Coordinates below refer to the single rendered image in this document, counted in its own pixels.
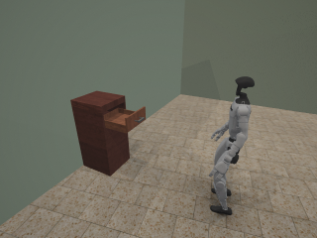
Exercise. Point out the robot right hand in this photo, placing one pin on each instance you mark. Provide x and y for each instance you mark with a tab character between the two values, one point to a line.
219	132

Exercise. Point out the left robot upper arm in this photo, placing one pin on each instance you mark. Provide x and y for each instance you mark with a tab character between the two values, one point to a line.
243	113

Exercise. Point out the robot right thigh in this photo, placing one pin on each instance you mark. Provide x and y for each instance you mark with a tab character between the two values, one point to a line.
220	151

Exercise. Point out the drawer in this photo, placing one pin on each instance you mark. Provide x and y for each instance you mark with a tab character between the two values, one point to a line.
123	120

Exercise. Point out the robot left forearm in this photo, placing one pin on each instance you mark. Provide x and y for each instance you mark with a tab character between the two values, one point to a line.
237	145

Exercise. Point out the handle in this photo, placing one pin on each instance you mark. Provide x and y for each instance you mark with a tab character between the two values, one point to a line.
142	118

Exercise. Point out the robot right forearm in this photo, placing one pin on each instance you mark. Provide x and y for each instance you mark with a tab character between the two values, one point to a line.
225	127

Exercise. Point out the cabinet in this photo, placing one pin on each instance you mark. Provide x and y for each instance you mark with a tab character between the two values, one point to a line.
102	149

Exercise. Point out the robot left foot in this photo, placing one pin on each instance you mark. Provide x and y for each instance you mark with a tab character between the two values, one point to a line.
219	209

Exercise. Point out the robot left hand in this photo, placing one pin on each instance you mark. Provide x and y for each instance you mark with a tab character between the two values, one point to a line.
220	168

